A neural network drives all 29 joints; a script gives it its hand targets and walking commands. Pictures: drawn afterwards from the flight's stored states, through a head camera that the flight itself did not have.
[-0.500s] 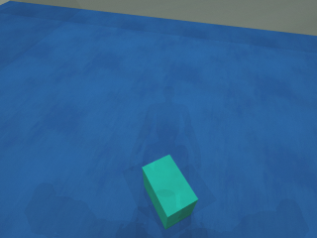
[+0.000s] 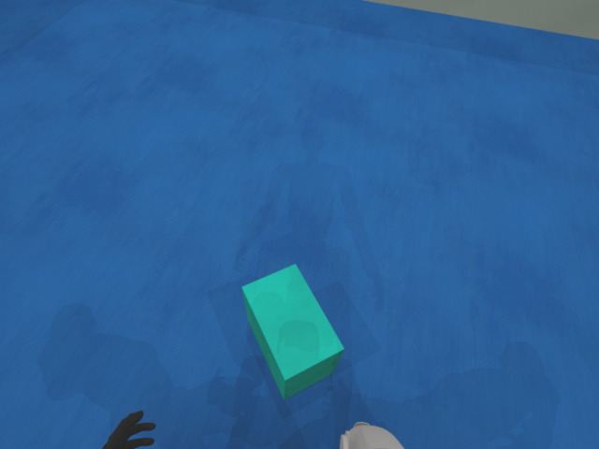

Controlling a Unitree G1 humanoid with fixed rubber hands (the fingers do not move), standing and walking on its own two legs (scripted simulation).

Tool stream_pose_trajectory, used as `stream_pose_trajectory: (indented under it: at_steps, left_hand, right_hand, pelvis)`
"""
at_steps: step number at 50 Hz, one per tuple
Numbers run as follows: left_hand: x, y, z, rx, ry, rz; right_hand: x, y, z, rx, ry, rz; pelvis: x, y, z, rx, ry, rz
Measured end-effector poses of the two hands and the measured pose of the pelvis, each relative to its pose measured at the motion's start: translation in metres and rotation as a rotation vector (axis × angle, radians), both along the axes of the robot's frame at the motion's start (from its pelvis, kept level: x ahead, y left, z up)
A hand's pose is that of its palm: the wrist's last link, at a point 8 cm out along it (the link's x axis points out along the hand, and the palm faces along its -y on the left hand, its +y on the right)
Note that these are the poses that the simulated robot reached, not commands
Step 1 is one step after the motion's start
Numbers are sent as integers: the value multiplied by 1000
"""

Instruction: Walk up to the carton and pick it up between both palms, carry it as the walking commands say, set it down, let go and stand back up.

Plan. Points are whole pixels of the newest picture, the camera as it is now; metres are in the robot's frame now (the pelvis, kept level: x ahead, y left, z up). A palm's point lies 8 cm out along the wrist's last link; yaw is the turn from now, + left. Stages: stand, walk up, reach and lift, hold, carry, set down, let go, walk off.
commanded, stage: walk up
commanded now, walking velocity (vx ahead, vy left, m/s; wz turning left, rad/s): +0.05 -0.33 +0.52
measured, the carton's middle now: (289, 333) +0.48 +0.02 -0.64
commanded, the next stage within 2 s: none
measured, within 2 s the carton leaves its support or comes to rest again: neither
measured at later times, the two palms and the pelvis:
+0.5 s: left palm out of the picture +0.05 +0.16 -0.16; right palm (521, 420) +0.18 -0.33 -0.14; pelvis +0.06 -0.09 -0.02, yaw +17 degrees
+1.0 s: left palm out of the picture +0.08 +0.07 -0.12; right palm (561, 386) +0.23 -0.41 -0.14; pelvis +0.07 -0.20 -0.01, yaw +24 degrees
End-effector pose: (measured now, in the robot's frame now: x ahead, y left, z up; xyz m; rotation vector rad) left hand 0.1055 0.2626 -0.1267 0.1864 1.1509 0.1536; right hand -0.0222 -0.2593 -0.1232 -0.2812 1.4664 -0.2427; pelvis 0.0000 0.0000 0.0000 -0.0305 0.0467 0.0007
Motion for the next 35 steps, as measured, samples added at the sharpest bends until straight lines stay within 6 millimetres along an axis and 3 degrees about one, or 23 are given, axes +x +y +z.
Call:
stream_pose_trajectory:
  at_steps: [3,5,7,11,14,23,27,31,35]
  left_hand:
    - [8,-27,4,5,-54,-8]
    - [5,-42,-1,26,-84,16]
    - [-11,-59,-1,19,-53,51]
    - [-38,-83,1,10,8,124]
    - [-46,-91,0,18,25,175]
    - [-53,-99,-23,-14,70,311]
    - [-45,-100,-26,-31,97,311]
    - [-18,-108,-11,-30,29,269]
    - [11,-125,1,-6,-82,250]
  right_hand:
    - [3,-33,-8,3,18,27]
    - [18,-55,-23,12,-2,69]
    - [40,-69,-29,20,-27,112]
    - [95,-78,-22,57,-133,184]
    - [130,-82,-18,69,-179,235]
    - [198,-73,-20,58,-186,369]
    - [206,-72,-13,43,-224,366]
    - [196,-93,-3,15,-185,346]
    - [191,-119,-7,18,-150,351]
  pelvis:
    - [0,-28,-6,16,8,21]
    - [1,-47,-18,52,11,49]
    - [1,-57,-18,37,-3,76]
    - [12,-74,-9,46,-36,126]
    - [23,-84,-8,45,-49,167]
    - [53,-90,-19,7,-18,291]
    - [56,-94,-17,-2,-11,283]
    - [57,-111,-7,-11,7,269]
    - [58,-136,-8,-7,4,283]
